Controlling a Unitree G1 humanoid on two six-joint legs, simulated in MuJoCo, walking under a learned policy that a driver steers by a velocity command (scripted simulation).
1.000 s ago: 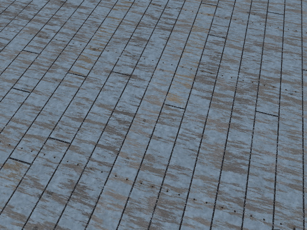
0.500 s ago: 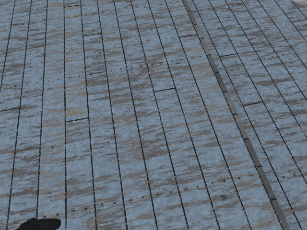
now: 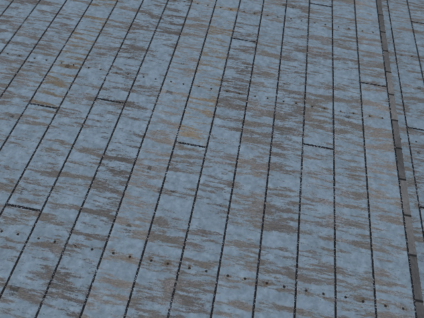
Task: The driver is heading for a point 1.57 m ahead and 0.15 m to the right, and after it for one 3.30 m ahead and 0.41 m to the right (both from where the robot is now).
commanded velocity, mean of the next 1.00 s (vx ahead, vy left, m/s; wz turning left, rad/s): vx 0.74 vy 0.00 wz -0.24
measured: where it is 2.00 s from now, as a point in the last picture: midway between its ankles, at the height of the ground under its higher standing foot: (237, 71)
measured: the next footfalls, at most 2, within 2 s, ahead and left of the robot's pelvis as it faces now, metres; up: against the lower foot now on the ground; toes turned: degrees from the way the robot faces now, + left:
right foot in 0.60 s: +0.48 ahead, -0.15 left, +0.00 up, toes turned -7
left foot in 1.06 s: +0.97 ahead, -0.09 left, +0.00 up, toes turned -17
